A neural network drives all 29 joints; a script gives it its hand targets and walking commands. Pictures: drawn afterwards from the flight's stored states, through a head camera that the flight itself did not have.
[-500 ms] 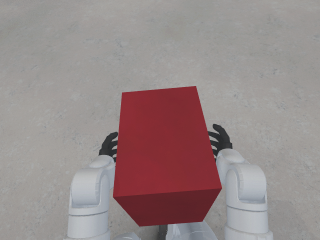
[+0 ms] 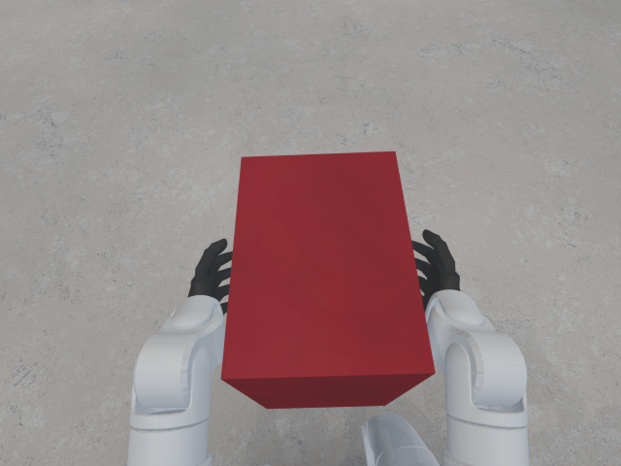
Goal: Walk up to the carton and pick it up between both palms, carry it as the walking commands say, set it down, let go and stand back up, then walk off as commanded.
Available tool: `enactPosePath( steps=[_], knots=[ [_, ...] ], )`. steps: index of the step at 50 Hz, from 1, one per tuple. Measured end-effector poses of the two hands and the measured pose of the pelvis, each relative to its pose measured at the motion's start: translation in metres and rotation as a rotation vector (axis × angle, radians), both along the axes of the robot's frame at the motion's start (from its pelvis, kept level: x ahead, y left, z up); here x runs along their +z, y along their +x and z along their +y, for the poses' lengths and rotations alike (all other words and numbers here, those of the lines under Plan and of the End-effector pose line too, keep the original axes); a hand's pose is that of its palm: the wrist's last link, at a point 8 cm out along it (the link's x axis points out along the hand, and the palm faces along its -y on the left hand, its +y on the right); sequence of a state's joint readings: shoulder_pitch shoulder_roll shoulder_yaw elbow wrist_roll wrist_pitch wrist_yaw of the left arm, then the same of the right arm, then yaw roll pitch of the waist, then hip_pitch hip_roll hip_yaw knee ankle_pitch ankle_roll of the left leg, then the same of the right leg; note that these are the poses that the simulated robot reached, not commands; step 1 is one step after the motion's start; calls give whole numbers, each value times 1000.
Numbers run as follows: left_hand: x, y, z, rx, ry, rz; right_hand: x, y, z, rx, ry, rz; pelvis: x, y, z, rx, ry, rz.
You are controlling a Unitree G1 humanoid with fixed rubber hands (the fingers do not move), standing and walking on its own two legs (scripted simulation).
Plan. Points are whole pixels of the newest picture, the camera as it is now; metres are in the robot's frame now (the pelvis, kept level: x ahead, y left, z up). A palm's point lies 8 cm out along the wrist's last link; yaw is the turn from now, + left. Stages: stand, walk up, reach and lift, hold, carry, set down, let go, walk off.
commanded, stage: carry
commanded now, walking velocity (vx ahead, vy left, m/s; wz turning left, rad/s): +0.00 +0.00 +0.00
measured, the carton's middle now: (322, 297) +0.31 +0.00 -0.01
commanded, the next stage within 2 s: none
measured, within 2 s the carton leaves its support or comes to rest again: neither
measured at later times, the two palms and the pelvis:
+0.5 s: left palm (404, 65) +0.61 -0.14 +0.12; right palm (608, 76) +0.56 -0.40 +0.12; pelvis +0.31 -0.20 +0.02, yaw -12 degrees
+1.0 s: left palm out of the picture +0.89 -0.28 +0.11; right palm out of the picture +0.82 -0.54 +0.12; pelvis +0.58 -0.33 +0.03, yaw -16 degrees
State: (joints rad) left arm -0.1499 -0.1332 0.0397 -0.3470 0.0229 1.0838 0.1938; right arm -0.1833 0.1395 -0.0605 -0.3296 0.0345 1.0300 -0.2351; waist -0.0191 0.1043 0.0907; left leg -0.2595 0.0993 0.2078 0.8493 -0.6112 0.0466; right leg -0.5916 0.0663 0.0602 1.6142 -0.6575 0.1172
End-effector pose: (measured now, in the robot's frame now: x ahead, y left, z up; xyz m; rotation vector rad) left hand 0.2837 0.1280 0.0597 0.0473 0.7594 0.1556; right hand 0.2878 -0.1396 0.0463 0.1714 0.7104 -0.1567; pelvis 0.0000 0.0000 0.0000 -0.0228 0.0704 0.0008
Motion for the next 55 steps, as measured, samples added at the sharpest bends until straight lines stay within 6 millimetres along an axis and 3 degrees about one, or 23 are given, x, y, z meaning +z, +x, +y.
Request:
enactPosePath(
  steps=[3, 7, 15, 18, 25, 30, 34, 38, 41, 46, 50, 52, 55],
  knots=[
    [17, 44, -38, -22, -21, -34, 25, 40, -38, -22, -23, -34, 14, 40, -32, -26, 13, 1],
    [20, 97, -87, -22, -67, -79, 46, 97, -87, -19, -77, -83, 12, 94, -79, -52, 89, -11],
    [36, 187, -155, -67, -35, 50, 48, 171, -155, -53, -53, 48, 48, 180, -132, -78, 120, 59],
    [42, 223, -180, -87, -47, 59, 57, 201, -180, -72, -66, 54, 57, 215, -152, -113, 102, 50],
    [64, 329, -264, -231, -26, -156, 74, 273, -259, -224, -38, -159, 20, 315, -196, -219, 63, 4],
    [22, 381, -318, -259, -58, -23, 51, 326, -313, -219, -115, -47, 10, 374, -249, -214, 88, 25],
    [3, 411, -343, -251, -58, 133, 31, 354, -337, -202, -118, 111, 27, 407, -274, -213, 113, 60],
    [-6, 449, -357, -229, -52, 161, 21, 398, -353, -188, -104, 136, 37, 440, -291, -217, 116, 88],
    [4, 486, -366, -212, -55, 99, 26, 435, -362, -190, -87, 76, 39, 470, -302, -227, 106, 93],
    [40, 557, -387, -224, -74, -96, 60, 500, -381, -233, -69, -119, 30, 531, -316, -257, 62, 67],
    [53, 604, -412, -286, -66, -137, 72, 533, -404, -281, -85, -157, 28, 581, -328, -284, 39, 36],
    [51, 622, -425, -309, -67, -109, 71, 545, -415, -293, -101, -126, 29, 604, -337, -290, 36, 20],
    [27, 647, -445, -325, -78, -27, 57, 569, -435, -283, -149, -41, 27, 635, -356, -289, 46, 14]
  ],
)
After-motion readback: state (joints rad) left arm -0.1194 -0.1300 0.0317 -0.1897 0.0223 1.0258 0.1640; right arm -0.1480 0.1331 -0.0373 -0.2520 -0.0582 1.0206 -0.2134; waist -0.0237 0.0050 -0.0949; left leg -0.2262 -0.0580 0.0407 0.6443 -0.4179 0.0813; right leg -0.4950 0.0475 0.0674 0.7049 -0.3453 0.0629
